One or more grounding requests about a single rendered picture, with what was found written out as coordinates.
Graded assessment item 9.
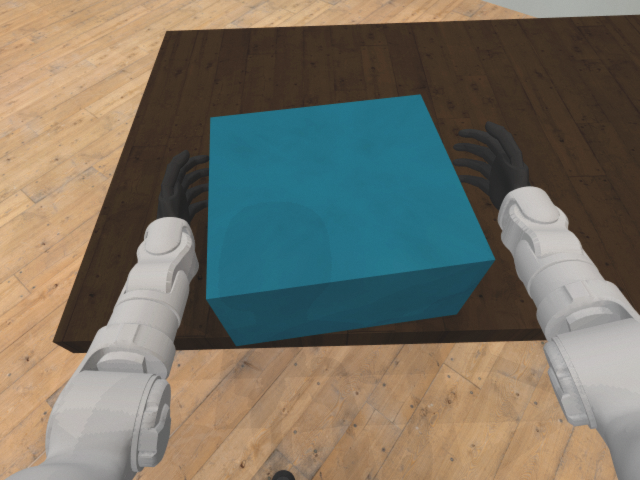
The table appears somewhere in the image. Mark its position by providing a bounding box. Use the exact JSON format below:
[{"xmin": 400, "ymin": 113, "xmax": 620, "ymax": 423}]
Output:
[{"xmin": 53, "ymin": 15, "xmax": 640, "ymax": 353}]

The robot left upper arm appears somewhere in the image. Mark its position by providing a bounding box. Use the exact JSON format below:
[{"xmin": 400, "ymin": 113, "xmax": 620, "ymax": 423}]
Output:
[{"xmin": 5, "ymin": 370, "xmax": 171, "ymax": 480}]

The carton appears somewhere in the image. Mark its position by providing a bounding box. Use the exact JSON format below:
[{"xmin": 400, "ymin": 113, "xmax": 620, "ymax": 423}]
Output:
[{"xmin": 206, "ymin": 94, "xmax": 495, "ymax": 346}]

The robot right forearm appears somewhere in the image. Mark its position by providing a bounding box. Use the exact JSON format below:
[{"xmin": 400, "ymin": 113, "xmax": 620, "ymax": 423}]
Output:
[{"xmin": 498, "ymin": 186, "xmax": 640, "ymax": 342}]

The right robot hand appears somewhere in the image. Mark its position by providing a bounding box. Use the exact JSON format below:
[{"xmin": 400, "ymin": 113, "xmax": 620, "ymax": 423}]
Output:
[{"xmin": 453, "ymin": 121, "xmax": 531, "ymax": 210}]

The robot right upper arm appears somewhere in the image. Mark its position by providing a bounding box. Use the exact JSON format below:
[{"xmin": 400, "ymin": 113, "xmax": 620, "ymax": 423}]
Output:
[{"xmin": 543, "ymin": 318, "xmax": 640, "ymax": 480}]

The robot left forearm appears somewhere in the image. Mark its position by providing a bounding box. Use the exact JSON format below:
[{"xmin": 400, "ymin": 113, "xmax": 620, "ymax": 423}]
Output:
[{"xmin": 45, "ymin": 217, "xmax": 199, "ymax": 457}]

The left robot hand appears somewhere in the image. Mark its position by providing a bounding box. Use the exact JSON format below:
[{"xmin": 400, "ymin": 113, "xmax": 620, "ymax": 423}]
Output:
[{"xmin": 156, "ymin": 150, "xmax": 209, "ymax": 226}]

